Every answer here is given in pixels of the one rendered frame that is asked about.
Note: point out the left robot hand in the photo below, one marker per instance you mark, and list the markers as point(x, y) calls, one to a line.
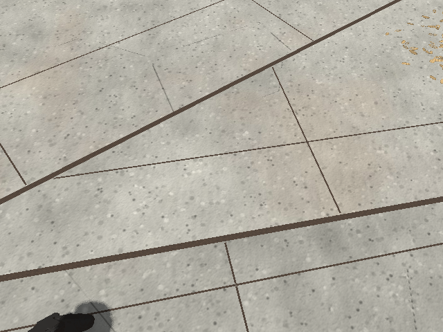
point(64, 323)

